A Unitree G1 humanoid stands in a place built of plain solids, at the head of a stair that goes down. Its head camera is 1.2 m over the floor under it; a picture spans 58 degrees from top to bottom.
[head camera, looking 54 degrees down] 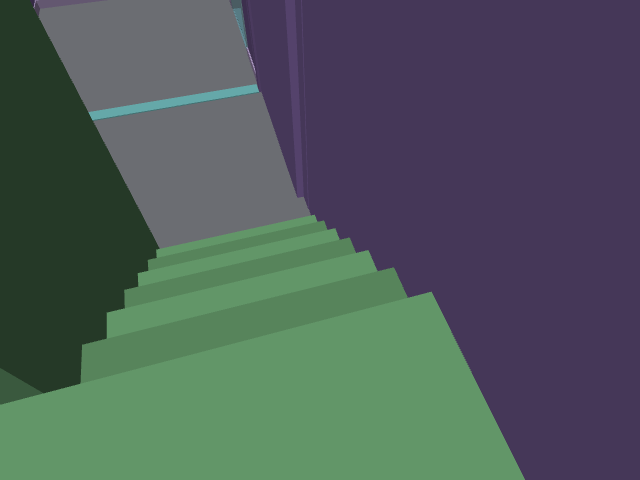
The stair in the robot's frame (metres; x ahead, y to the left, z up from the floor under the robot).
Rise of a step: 0.21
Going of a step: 0.24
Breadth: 1.15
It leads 16 degrees to the left of straight ahead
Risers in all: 7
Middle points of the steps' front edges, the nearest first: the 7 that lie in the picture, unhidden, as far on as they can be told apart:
0.52 0.20 0.00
0.74 0.27 -0.21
0.97 0.33 -0.42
1.20 0.40 -0.64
1.42 0.46 -0.85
1.65 0.52 -1.06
1.88 0.59 -1.27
